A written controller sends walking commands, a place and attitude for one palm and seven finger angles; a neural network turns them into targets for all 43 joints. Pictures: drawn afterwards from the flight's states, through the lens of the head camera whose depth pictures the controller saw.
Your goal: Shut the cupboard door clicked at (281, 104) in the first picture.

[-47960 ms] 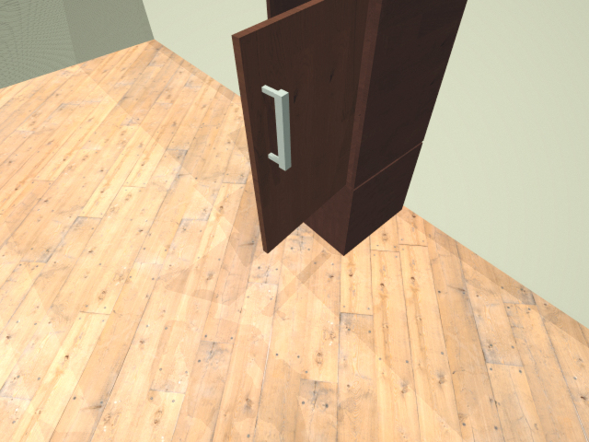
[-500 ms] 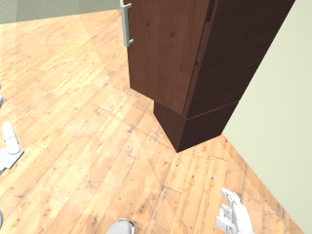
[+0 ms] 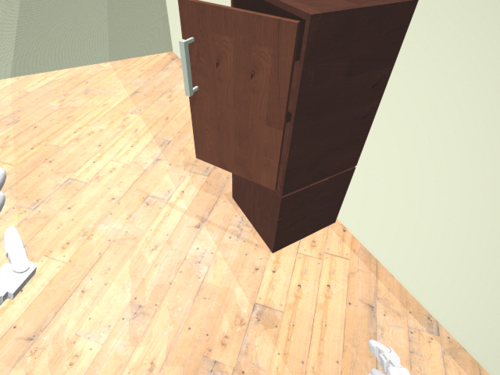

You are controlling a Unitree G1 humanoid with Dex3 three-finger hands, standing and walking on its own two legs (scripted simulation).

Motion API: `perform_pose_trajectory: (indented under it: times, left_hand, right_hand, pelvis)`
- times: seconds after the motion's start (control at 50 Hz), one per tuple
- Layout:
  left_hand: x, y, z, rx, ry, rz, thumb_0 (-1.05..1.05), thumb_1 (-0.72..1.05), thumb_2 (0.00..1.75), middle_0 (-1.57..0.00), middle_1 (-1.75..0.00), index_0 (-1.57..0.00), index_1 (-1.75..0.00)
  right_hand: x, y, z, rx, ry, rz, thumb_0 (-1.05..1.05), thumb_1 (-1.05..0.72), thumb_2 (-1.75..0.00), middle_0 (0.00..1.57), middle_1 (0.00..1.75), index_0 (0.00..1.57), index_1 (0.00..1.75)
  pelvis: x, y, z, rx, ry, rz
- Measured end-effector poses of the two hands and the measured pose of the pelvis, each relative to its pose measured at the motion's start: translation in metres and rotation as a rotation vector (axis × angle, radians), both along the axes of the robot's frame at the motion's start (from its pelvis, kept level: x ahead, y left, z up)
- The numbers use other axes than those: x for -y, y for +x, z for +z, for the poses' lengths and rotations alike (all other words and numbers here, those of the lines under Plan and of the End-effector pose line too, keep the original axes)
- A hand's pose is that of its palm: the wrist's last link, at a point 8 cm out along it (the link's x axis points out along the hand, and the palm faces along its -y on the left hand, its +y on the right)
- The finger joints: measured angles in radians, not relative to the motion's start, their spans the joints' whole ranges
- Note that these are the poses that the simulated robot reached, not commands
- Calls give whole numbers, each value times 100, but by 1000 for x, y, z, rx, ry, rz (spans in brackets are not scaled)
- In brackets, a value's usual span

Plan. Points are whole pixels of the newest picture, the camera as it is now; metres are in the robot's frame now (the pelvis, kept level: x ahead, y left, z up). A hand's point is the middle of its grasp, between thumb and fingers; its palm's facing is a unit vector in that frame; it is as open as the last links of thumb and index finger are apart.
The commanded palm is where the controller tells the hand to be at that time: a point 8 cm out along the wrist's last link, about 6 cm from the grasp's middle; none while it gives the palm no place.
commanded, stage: stop stepping back and stand still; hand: left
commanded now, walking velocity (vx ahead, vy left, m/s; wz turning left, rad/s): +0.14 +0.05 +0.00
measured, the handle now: (190, 67) +0.98 +0.22 +0.06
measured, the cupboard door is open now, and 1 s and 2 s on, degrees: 31 31 31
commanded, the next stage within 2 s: let the arm hang, fingers relaxed in 0.60 s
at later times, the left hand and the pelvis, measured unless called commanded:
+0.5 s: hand out of the picture +0.22 +0.30 +0.17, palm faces +0.45 -0.77 -0.44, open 7.4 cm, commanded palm +0.15 +0.33 +0.18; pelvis +0.01 +0.04 +0.00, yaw +0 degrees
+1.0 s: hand out of the picture +0.05 +0.22 -0.17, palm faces +0.00 -0.98 -0.18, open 7.2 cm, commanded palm none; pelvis -0.02 +0.05 -0.01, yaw +0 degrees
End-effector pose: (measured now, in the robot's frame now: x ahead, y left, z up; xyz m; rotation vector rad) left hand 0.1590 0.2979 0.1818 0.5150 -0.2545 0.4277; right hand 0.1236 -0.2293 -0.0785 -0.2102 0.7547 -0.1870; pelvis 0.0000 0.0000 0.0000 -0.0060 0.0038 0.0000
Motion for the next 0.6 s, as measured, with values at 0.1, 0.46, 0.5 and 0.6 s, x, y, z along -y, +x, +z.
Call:
perform_pose_trajectory:
  times: [0.1, 0.46, 0.5, 0.6]
  left_hand:
    - [0, -17, 5, 8, 12, 4, 2, 89, 90, -21, -30, -22, -30]
    - [-42, 12, 2, 23, 30, -1, 2, 89, 90, -21, -30, -21, -30]
    - [-42, 14, 4, 21, 38, -13, 2, 89, 90, -21, -30, -21, -30]
    - [-44, 14, -2, -21, 21, -19, 2, 89, 90, -21, -30, -21, -30]
  right_hand:
    - [-2, -5, -7, -35, 32, 10, 1, -90, -90, 20, 30, 20, 30]
    - [-38, 37, 7, 52, -2, 26, 1, -90, -90, 20, 30, 20, 30]
    - [-46, 40, 7, 53, 17, 37, 1, -90, -90, 20, 30, 20, 30]
    - [-55, 42, 6, 39, 37, 40, 1, -90, -90, 20, 30, 20, 30]
  pelvis:
    - [0, -3, 1, 10, 7, -18]
    - [-34, 10, -4, 10, -5, -3]
    - [-35, 11, -3, 2, -8, -6]
    - [-40, 13, -1, -8, -11, -15]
